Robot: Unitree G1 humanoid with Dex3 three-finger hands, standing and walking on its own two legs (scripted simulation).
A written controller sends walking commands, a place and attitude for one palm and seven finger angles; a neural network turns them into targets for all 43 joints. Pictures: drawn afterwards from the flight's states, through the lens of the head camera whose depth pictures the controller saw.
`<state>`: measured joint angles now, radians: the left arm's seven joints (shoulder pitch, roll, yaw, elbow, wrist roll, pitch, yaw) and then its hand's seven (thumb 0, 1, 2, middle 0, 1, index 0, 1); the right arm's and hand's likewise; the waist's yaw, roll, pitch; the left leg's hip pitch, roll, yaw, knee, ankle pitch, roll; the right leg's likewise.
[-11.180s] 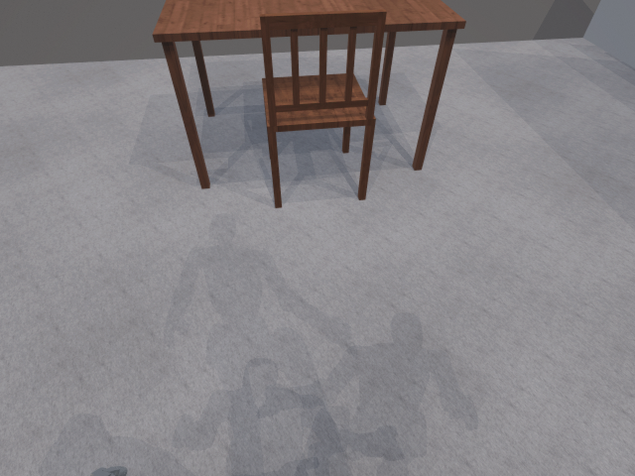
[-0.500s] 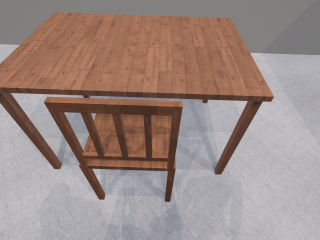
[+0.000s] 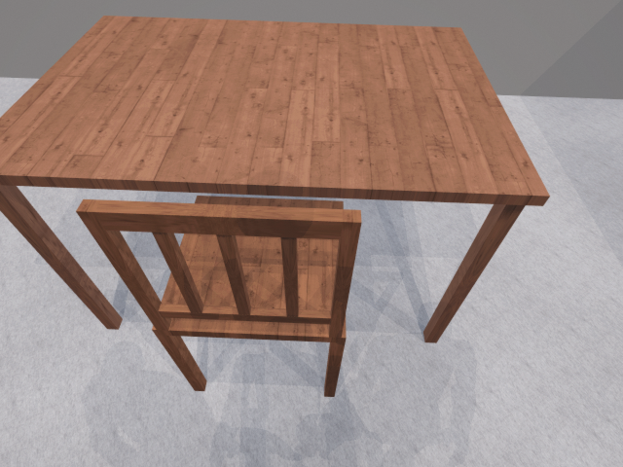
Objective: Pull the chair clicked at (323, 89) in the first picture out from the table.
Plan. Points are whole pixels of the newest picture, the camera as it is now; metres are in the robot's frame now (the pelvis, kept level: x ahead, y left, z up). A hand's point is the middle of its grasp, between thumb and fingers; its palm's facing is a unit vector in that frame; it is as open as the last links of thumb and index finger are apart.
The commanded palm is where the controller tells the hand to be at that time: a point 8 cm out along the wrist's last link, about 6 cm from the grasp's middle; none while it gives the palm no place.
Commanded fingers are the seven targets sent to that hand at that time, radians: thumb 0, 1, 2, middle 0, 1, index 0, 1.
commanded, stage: come to a stop and stand still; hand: left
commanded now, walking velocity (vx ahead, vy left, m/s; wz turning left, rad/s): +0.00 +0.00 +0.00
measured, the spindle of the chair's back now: (236, 276) +0.44 +0.18 -0.11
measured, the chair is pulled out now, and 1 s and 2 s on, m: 0.00 0.00 0.00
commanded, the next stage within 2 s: look again from close up in 0.62 s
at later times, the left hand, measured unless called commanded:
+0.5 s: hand out of the picture -0.03 +0.20 -0.17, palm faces +0.00 -0.97 -0.22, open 7.4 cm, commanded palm none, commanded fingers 0.00 0.90 0.90 -0.20 -0.30 -0.20 -0.30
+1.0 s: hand out of the picture -0.05 +0.18 -0.18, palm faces +0.01 -0.98 -0.19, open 7.4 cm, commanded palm none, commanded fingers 0.00 0.90 0.90 -0.20 -0.30 -0.20 -0.30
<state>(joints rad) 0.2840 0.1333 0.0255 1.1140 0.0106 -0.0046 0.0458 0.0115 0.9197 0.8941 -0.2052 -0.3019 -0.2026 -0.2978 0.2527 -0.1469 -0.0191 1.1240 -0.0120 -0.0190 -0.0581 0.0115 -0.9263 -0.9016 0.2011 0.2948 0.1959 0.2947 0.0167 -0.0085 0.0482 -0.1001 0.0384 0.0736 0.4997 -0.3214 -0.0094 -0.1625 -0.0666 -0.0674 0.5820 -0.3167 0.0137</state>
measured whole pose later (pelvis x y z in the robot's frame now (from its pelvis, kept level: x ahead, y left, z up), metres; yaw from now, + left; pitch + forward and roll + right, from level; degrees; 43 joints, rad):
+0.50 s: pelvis -0.06 +0.02 -0.01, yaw -1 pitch -2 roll +0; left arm 0.27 0.18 -0.01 1.03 0.01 0.01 0.03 0.00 0.90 0.89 -0.20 -0.30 -0.20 -0.30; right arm 0.27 -0.19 0.00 1.02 -0.02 0.01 -0.01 0.00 -0.93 -0.90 0.20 0.29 0.20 0.29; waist 0.00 0.01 0.03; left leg -0.19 0.02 0.09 0.53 -0.31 0.02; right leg -0.21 -0.08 -0.05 0.53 -0.29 0.04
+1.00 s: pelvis -0.05 +0.01 +0.00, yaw -1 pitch -1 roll +1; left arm 0.28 0.14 -0.01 1.12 0.01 -0.01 0.03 0.00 0.90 0.89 -0.20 -0.30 -0.20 -0.30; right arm 0.28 -0.15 0.01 1.13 -0.01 -0.01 -0.02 0.00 -0.91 -0.90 0.20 0.29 0.19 0.29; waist 0.01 0.01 0.05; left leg -0.15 0.02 0.09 0.47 -0.30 0.00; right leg -0.19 -0.08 -0.05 0.50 -0.29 0.04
